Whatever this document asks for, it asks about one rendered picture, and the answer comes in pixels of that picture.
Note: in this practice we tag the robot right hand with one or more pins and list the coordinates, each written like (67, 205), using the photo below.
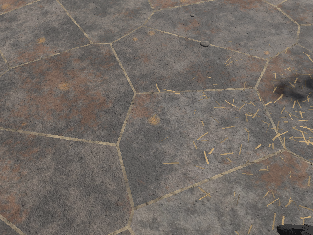
(295, 229)

